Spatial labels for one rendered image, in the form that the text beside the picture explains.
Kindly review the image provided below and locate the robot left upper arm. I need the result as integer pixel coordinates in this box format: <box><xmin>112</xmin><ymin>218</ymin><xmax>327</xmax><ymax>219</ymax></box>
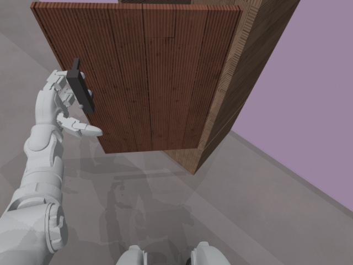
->
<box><xmin>0</xmin><ymin>203</ymin><xmax>68</xmax><ymax>265</ymax></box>

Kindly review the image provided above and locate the handle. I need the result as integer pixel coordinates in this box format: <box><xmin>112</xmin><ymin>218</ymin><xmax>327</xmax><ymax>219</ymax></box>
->
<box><xmin>66</xmin><ymin>58</ymin><xmax>95</xmax><ymax>114</ymax></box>

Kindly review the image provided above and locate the right robot shin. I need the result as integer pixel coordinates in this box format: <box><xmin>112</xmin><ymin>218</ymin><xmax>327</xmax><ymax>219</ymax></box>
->
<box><xmin>196</xmin><ymin>242</ymin><xmax>209</xmax><ymax>249</ymax></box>

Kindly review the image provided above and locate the robot shin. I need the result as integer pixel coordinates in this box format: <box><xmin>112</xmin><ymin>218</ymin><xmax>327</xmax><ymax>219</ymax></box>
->
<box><xmin>129</xmin><ymin>245</ymin><xmax>140</xmax><ymax>250</ymax></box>
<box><xmin>196</xmin><ymin>242</ymin><xmax>209</xmax><ymax>249</ymax></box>

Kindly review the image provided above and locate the left robot hand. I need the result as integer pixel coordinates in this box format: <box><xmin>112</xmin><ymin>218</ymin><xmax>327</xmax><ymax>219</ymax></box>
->
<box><xmin>35</xmin><ymin>70</ymin><xmax>103</xmax><ymax>137</ymax></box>

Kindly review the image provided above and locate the left robot shin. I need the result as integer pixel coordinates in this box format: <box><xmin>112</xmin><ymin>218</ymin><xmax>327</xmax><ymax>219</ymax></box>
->
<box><xmin>129</xmin><ymin>245</ymin><xmax>140</xmax><ymax>250</ymax></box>

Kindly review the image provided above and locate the cupboard door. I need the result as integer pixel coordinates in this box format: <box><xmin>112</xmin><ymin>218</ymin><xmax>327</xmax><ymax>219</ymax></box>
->
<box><xmin>30</xmin><ymin>2</ymin><xmax>243</xmax><ymax>153</ymax></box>

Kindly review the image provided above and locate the robot left forearm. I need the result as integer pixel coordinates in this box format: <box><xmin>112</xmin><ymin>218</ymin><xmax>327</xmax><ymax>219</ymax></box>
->
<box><xmin>0</xmin><ymin>124</ymin><xmax>64</xmax><ymax>220</ymax></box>

